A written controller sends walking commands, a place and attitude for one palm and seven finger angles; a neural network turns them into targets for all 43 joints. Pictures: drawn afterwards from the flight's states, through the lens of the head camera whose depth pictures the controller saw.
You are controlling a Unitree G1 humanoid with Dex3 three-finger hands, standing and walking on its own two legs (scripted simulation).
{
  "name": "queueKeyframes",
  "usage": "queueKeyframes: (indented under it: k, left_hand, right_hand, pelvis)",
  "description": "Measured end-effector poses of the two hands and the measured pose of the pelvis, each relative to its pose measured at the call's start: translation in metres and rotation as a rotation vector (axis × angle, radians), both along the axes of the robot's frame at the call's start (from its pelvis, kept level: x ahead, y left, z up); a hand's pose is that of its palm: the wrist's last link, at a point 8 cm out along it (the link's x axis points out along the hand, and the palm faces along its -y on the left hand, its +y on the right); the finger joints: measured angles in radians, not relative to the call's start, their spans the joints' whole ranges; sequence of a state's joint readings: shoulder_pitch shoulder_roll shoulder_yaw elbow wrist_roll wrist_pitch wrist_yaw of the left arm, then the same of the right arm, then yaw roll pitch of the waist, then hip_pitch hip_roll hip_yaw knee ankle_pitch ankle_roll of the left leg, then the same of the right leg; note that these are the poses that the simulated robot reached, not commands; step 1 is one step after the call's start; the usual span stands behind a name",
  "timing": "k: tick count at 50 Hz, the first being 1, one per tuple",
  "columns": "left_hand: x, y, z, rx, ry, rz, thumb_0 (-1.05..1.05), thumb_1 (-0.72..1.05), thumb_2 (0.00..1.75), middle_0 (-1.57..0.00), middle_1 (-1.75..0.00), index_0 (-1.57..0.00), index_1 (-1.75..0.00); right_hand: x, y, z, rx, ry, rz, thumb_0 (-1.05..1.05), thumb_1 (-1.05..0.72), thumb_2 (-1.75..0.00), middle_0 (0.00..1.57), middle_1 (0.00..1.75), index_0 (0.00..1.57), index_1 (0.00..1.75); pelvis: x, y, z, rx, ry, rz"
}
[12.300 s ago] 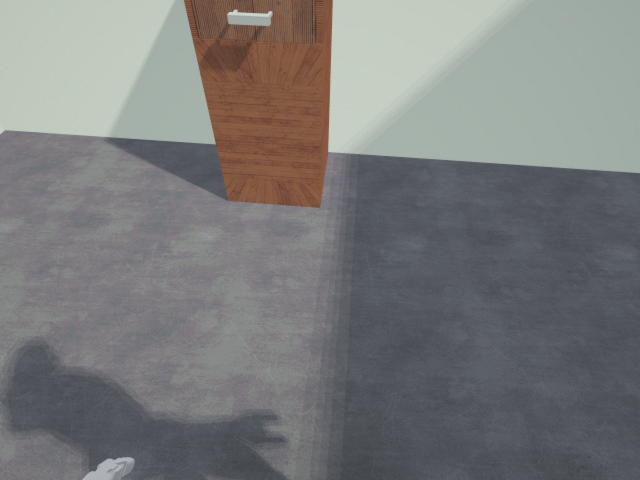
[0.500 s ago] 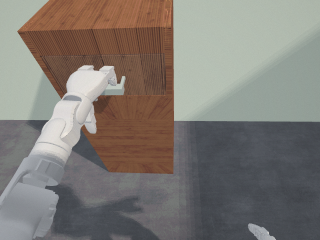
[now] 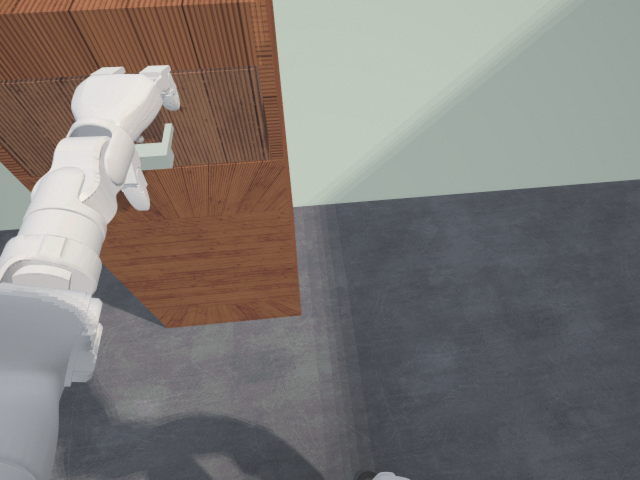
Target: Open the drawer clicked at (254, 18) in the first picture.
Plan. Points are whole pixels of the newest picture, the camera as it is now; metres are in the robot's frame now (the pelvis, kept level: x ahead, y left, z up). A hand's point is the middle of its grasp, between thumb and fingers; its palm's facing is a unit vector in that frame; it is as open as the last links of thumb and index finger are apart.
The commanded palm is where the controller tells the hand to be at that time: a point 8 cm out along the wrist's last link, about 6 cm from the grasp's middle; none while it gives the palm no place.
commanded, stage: move the hooked fingers above the handle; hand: left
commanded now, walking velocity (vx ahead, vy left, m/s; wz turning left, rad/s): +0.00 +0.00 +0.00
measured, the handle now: (127, 145) +0.56 +0.25 +0.06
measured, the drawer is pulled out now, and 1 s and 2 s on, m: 0.00 0.00 0.00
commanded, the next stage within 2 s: none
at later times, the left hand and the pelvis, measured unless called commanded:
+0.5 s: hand (102, 157) +0.48 +0.23 +0.13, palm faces -0.04 +0.02 -1.00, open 13.8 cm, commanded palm +0.49 +0.24 +0.18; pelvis -0.01 +0.01 +0.00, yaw +1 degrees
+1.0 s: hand (129, 143) +0.51 +0.21 +0.11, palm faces -0.05 -0.03 -1.00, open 13.8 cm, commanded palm +0.49 +0.24 +0.18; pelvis +0.01 +0.01 +0.00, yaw -1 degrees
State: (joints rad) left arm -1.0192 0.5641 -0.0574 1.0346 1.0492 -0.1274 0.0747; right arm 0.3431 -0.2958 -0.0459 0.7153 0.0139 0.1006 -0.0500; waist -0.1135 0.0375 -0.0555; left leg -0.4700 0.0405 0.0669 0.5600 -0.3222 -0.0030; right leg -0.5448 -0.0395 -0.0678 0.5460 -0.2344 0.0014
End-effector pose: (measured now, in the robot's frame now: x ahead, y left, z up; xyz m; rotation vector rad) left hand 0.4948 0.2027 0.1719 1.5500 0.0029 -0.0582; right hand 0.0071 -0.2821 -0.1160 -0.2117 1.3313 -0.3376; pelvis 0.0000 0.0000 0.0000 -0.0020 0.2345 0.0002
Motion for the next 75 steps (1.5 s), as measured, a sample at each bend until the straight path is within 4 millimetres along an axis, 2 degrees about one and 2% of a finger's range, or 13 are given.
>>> queueKeyframes:
  k: [3,8,17,23,29,33,40,47,53,58,64,69,75]
  left_hand:
    - [0.011,0.001,0.003,-0.007,-0.046,0.015,0.0,-0.49,0.3,-0.34,-1.21,-0.32,-1.2]
    - [0.009,0.009,0.002,0.013,-0.057,0.078,0.01,-0.49,0.3,-0.38,-1.25,-0.35,-1.22]
    - [-0.026,0.053,0.001,0.054,0.018,0.165,0.0,-0.49,0.3,-0.33,-1.21,-0.33,-1.21]
    - [-0.038,0.04,0.007,0.05,0.018,0.042,0.0,-0.49,0.3,-0.32,-1.2,-0.32,-1.2]
    - [-0.022,0.017,0.008,0.008,-0.037,-0.009,0.0,-0.49,0.3,-0.32,-1.2,-0.32,-1.2]
    - [-0.005,0.022,0.005,0.011,-0.054,0.055,0.0,-0.49,0.3,-0.32,-1.2,-0.32,-1.2]
    - [0.006,0.047,0.001,0.054,0.0,0.165,0.0,-0.49,0.3,-0.31,-1.2,-0.32,-1.2]
    - [-0.001,0.028,-0.004,0.015,0.047,0.03,0.0,-0.49,0.3,-0.32,-1.2,-0.32,-1.2]
    - [-0.001,0.015,-0.001,-0.026,-0.043,-0.014,0.0,-0.49,0.3,-0.32,-1.2,-0.32,-1.2]
    - [-0.001,0.036,0.005,0.028,-0.08,0.116,0.01,-0.49,0.3,-0.32,-1.2,-0.32,-1.2]
    - [-0.01,0.055,0.001,0.07,0.037,0.213,0.0,-0.49,0.3,-0.31,-1.2,-0.32,-1.2]
    - [-0.012,0.031,-0.006,0.046,0.096,0.072,0.0,-0.49,0.3,-0.32,-1.2,-0.32,-1.2]
    - [0.001,0.0,0.002,-0.025,-0.032,-0.061,0.0,-0.49,0.3,-0.32,-1.2,-0.32,-1.2]
  right_hand:
    - [-0.014,-0.002,0.001,-0.01,0.017,-0.027,0.01,-0.9,-0.9,0.2,0.3,0.2,0.3]
    - [-0.026,0.005,-0.005,0.021,0.036,-0.054,0.01,-0.9,-0.9,0.2,0.3,0.2,0.3]
    - [0.0,0.018,-0.005,0.051,-0.027,-0.017,0.01,-0.9,-0.9,0.2,0.3,0.21,0.3]
    - [0.031,0.016,0.002,0.018,-0.086,0.061,0.01,-0.9,-0.9,0.2,0.3,0.21,0.3]
    - [0.046,0.016,0.006,-0.002,-0.144,0.091,0.0,-0.9,-0.9,0.2,0.3,0.21,0.3]
    - [0.036,0.018,0.003,0.0,-0.139,0.066,0.0,-0.9,-0.9,0.2,0.3,0.21,0.3]
    - [-0.007,0.028,-0.007,0.039,-0.012,-0.006,0.0,-0.9,-0.9,0.2,0.3,0.21,0.3]
    - [-0.028,0.032,-0.005,0.055,0.094,-0.033,0.01,-0.9,-0.9,0.2,0.3,0.21,0.3]
    - [-0.013,0.026,-0.005,0.048,0.053,-0.022,0.01,-0.9,-0.9,0.2,0.3,0.21,0.3]
    - [0.011,0.022,-0.009,0.059,-0.014,0.004,0.01,-0.9,-0.9,0.2,0.3,0.21,0.3]
    - [0.034,0.017,-0.007,0.053,-0.06,0.036,0.0,-0.9,-0.9,0.2,0.3,0.21,0.3]
    - [0.045,0.009,0.0,0.01,-0.071,0.064,0.0,-0.9,-0.9,0.2,0.3,0.21,0.3]
    - [0.041,0.002,0.003,-0.024,-0.085,0.057,0.0,-0.9,-0.9,0.2,0.3,0.21,0.3]
  pelvis:
    - [0.0,0.001,-0.002,0.0,0.023,-0.018]
    - [0.001,0.003,-0.002,-0.001,0.034,-0.04]
    - [-0.002,0.004,0.003,-0.004,-0.006,-0.023]
    - [-0.006,0.008,0.002,-0.009,-0.032,0.017]
    - [-0.012,0.012,-0.001,-0.006,-0.013,0.019]
    - [-0.013,0.014,-0.003,-0.004,0.016,0.0]
    - [-0.003,0.015,-0.004,-0.006,0.045,-0.022]
    - [0.008,0.015,-0.001,-0.014,0.023,-0.013]
    - [0.008,0.013,-0.001,-0.013,0.017,-0.015]
    - [0.005,0.01,-0.001,-0.009,0.026,-0.019]
    - [0.005,0.006,0.001,-0.007,0.015,-0.004]
    - [0.005,0.003,0.001,-0.01,0.001,0.02]
    - [0.004,0.003,-0.002,-0.009,0.018,0.012]
